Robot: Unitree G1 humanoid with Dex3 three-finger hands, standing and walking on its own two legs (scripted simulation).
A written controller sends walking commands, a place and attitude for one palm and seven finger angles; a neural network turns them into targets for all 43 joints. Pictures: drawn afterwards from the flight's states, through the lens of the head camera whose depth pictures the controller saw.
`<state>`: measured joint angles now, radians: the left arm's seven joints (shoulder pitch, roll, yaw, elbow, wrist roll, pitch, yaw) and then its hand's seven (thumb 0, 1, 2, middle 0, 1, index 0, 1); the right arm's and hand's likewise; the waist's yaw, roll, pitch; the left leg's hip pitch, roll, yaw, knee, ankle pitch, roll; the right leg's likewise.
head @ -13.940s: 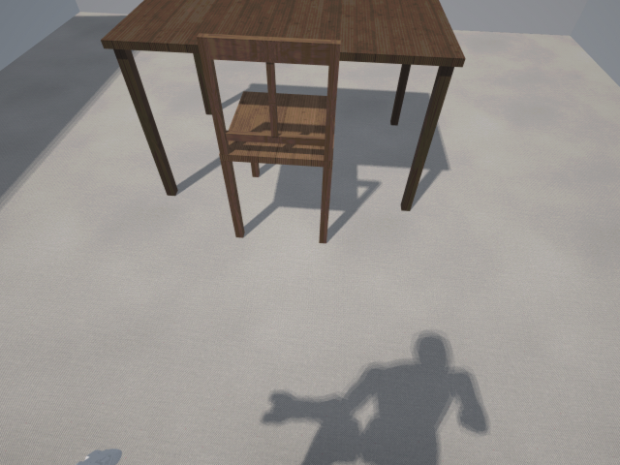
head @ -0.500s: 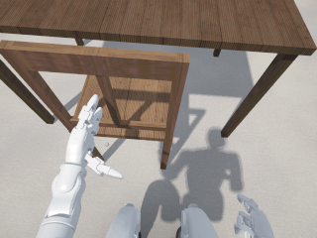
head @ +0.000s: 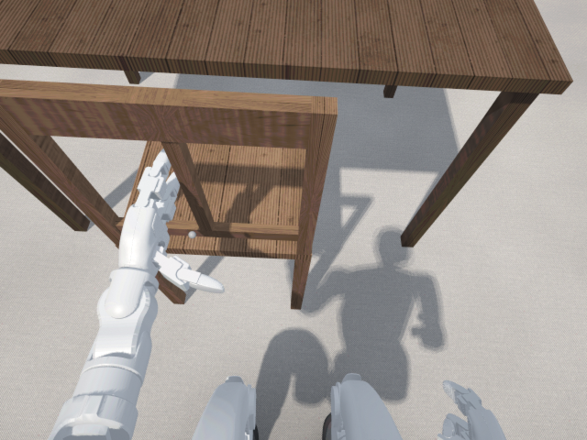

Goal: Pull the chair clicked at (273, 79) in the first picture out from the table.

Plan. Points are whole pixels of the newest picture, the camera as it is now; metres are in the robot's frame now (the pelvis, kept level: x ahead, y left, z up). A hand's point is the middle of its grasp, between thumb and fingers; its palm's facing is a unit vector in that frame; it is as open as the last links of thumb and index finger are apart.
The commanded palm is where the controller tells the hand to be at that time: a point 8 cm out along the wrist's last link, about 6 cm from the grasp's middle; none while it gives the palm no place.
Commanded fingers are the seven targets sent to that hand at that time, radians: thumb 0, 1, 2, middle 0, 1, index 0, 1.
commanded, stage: push the fingers through the gap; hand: left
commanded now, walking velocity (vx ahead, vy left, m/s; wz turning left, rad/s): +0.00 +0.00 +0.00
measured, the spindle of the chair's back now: (192, 189) +0.47 +0.16 -0.01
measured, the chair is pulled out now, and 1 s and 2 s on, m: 0.00 0.00 0.00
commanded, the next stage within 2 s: hook a spindle and tug to test in 0.92 s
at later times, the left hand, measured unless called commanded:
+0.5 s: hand (193, 202) +0.43 +0.14 +0.02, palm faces -0.05 -1.00 -0.04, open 16.9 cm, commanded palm +0.41 +0.19 +0.02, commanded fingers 0.00 -0.50 0.30 -0.06 -0.08 -0.06 -0.08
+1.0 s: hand (194, 197) +0.44 +0.14 +0.02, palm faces -0.05 -1.00 -0.04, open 16.9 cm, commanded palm +0.41 +0.19 +0.02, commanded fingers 0.00 -0.50 0.30 -0.06 -0.08 -0.06 -0.08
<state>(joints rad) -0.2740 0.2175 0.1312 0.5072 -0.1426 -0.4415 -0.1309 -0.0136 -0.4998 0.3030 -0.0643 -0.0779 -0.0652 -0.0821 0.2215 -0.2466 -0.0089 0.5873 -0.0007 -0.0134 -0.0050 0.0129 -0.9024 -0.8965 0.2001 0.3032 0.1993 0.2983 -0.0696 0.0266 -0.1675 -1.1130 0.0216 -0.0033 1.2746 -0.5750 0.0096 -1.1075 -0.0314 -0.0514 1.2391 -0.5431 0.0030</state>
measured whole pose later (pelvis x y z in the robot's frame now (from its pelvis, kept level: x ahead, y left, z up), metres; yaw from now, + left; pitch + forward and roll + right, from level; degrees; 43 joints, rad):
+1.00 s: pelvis +0.00 +0.01 +0.00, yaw -1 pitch +26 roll -2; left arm -0.55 0.26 0.22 0.80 -0.11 -0.50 -0.13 -0.01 -0.50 0.30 -0.06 -0.08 -0.07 -0.08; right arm 0.26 -0.24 0.00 0.62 -0.02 0.04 0.02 0.01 -0.90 -0.90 0.20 0.30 0.20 0.30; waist -0.11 0.03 -0.16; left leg -1.16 0.02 0.01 1.28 -0.57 0.02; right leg -1.15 -0.03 -0.04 1.23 -0.52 0.02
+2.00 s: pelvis +0.01 +0.00 +0.00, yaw -1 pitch +26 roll -2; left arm -0.45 0.22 0.19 0.68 -0.14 -0.48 -0.08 0.01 0.72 0.82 -0.39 -1.35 -0.38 -1.38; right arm 0.25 -0.24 -0.02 0.61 -0.01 0.04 0.03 0.01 -0.90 -0.90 0.20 0.30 0.20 0.30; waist -0.09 0.03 -0.17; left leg -1.12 0.03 0.01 1.25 -0.58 0.01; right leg -1.12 -0.02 -0.04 1.21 -0.54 0.01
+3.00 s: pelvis +0.02 +0.01 +0.10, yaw -1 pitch +10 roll -2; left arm -0.36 0.16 -0.01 0.84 -0.05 -0.18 0.07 0.07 0.71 0.80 -0.31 -1.17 -0.48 -1.45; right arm 0.24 -0.23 0.00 0.58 0.03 0.18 -0.11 0.01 -0.90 -0.90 0.20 0.30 0.20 0.30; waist -0.08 0.01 -0.01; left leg -0.48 0.02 0.03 0.64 -0.33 0.03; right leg -0.49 -0.02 -0.03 0.61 -0.26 0.02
